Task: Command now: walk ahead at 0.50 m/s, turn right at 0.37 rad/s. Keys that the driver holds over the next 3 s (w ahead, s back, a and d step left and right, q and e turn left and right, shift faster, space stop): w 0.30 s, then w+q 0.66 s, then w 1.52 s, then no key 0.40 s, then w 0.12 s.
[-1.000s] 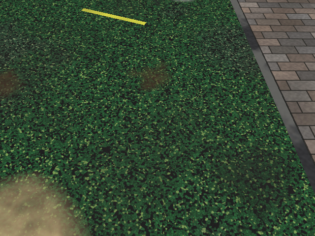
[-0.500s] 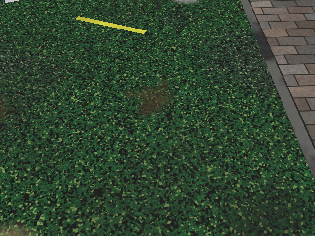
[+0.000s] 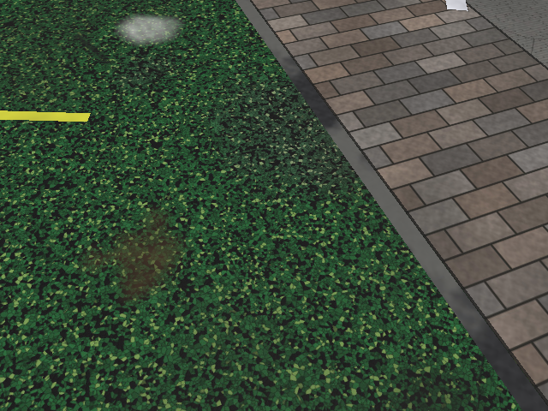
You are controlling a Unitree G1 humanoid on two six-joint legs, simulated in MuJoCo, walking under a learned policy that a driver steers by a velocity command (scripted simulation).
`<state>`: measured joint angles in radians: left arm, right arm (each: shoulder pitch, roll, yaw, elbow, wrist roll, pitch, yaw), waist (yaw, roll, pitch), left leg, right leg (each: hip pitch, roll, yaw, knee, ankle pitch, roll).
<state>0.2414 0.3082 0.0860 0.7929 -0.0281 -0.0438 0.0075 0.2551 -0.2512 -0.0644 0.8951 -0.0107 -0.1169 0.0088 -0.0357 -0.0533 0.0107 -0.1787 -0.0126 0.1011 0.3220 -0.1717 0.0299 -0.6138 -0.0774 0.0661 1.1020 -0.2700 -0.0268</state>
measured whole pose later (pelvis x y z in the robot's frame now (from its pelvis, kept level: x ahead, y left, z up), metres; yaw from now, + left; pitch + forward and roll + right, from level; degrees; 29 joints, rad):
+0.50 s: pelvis +0.27 -0.07 +0.00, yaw -1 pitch +1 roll -1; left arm 0.27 0.24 0.07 0.82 0.01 -0.09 -0.03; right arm 0.23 -0.29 -0.07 0.91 0.03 -0.06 0.00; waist 0.01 0.05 0.02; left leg -0.60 0.11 -0.05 1.12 -0.26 0.02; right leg -0.19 0.04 -0.12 0.35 -0.18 -0.07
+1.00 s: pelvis +0.54 +0.01 -0.01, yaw +16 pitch +2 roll +0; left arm 0.18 0.28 0.07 0.80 -0.01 -0.12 0.01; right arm 0.23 -0.28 -0.08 0.77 0.01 -0.05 0.03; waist -0.01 -0.01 0.05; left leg -0.33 -0.10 0.01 0.47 -0.17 0.11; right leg -0.47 -0.08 0.05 1.19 -0.36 0.00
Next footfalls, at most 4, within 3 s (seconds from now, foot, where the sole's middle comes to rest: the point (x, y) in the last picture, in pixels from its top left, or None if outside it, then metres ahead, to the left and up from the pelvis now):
0.28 right None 0.31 -0.16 -0.78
0.84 left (234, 365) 0.61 0.09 -0.78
1.36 right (273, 250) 0.96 -0.02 -0.78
1.90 left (167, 201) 1.15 0.30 -0.78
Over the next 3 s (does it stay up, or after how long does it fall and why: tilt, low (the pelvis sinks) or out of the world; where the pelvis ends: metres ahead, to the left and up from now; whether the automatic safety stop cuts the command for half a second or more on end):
stays up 1.50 0.29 -0.01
